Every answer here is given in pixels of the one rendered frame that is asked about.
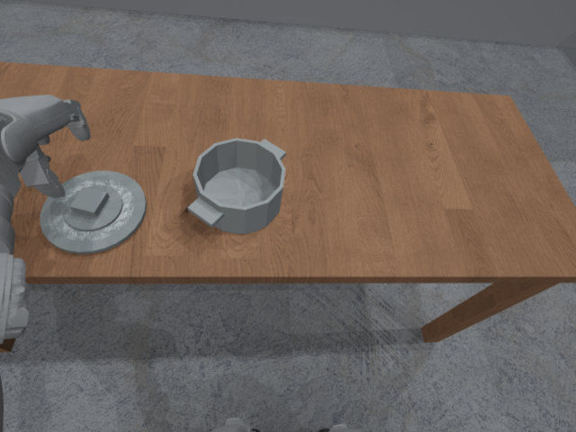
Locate lid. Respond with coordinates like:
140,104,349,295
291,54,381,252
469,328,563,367
40,171,147,254

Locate table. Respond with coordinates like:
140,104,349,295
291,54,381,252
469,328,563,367
0,62,576,352

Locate knob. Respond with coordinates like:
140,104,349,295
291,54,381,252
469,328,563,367
69,187,110,217

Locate robot left upper arm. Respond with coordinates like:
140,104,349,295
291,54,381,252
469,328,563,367
0,253,29,432

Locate left robot shin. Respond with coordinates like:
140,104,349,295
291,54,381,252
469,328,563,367
225,418,248,428

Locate pot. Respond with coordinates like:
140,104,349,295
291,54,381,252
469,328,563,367
187,138,286,234

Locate left robot hand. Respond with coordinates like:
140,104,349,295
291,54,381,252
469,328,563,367
0,94,91,198

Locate left robot forearm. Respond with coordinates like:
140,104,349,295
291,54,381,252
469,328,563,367
0,108,38,255

